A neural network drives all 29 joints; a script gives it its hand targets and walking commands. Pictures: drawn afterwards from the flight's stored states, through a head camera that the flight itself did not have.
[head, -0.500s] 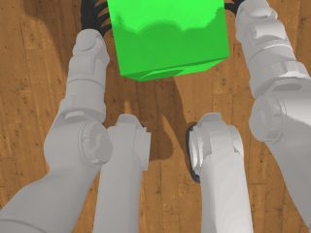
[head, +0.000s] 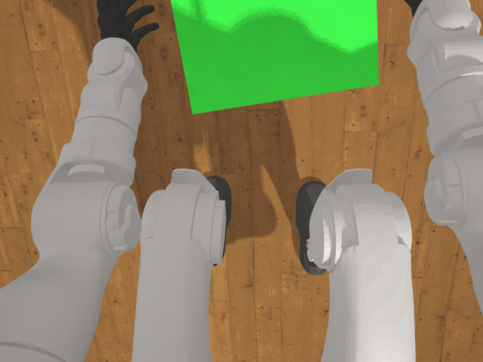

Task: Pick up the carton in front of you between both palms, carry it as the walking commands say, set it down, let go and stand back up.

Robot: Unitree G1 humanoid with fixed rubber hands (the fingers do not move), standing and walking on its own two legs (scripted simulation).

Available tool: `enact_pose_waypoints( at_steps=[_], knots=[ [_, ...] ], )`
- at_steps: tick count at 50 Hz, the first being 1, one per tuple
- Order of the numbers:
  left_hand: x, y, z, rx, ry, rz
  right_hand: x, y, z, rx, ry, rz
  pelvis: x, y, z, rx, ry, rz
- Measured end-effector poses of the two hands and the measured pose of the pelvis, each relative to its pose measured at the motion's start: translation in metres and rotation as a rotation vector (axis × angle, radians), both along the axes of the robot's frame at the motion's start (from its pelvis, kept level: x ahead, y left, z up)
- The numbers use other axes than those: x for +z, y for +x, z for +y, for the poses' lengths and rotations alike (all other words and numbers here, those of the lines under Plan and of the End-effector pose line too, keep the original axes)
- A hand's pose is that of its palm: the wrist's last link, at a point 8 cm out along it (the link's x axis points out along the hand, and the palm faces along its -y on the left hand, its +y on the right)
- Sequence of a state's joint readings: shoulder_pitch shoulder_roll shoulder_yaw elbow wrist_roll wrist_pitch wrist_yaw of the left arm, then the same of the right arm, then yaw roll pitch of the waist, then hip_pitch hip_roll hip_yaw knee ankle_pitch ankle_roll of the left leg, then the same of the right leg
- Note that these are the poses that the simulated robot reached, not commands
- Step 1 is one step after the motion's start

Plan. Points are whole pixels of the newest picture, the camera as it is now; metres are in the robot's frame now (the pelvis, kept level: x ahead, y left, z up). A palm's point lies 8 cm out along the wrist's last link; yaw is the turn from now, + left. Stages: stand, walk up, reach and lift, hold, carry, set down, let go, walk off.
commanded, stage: set down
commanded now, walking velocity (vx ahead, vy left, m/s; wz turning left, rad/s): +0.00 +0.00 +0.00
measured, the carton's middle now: (270, 29) +0.51 -0.02 -0.24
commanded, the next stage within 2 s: let go in 1.08 s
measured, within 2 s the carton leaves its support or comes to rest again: neither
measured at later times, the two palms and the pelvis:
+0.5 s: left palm out of the picture +0.51 +0.17 -0.03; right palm out of the picture +0.54 -0.21 -0.02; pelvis +0.00 +0.01 +0.09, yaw +0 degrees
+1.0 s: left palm out of the picture +0.50 +0.17 +0.13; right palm out of the picture +0.55 -0.22 +0.13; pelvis +0.03 +0.00 +0.23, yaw -1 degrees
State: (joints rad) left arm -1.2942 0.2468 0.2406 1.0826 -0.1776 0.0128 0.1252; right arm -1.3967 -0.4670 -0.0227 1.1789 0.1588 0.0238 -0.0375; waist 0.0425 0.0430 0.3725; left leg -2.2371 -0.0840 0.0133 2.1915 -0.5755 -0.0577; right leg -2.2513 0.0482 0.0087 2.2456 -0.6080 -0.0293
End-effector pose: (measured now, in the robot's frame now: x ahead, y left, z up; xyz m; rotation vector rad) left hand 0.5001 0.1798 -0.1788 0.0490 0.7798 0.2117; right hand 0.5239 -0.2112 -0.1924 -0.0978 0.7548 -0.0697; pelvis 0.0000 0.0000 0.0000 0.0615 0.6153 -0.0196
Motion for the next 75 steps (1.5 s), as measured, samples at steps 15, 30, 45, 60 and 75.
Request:
enact_pose_waypoints(
  at_steps=[15, 30, 45, 60, 75],
  knots=[
    [0.086, 0.007, -0.013, 0.017, -0.027, -0.127, 0.102, 0.021, 0.006, 0.016, 0.006, -0.113, 0.038, 0.002, 0.006, 0.009, -0.014, 0.065],
    [0.18, 0.009, -0.008, 0.028, -0.012, -0.141, 0.194, 0.022, -0.005, 0.021, 0.006, -0.106, 0.114, 0.007, 0.006, 0.0, -0.011, 0.171],
    [0.273, 0.004, -0.005, 0.027, -0.01, -0.147, 0.286, 0.022, -0.012, 0.038, 0.005, -0.108, 0.198, 0.022, 0.0, -0.01, -0.01, 0.188],
    [0.351, -0.003, -0.005, -0.024, 0.006, -0.128, 0.366, 0.012, -0.016, 0.029, -0.016, -0.087, 0.277, 0.042, -0.001, -0.022, -0.021, 0.157],
    [0.423, -0.079, 0.029, -0.212, 0.07, 0.005, 0.43, -0.094, -0.02, -0.033, -0.078, -0.009, 0.349, 0.086, 0.007, -0.03, -0.055, -0.041]
  ],
)
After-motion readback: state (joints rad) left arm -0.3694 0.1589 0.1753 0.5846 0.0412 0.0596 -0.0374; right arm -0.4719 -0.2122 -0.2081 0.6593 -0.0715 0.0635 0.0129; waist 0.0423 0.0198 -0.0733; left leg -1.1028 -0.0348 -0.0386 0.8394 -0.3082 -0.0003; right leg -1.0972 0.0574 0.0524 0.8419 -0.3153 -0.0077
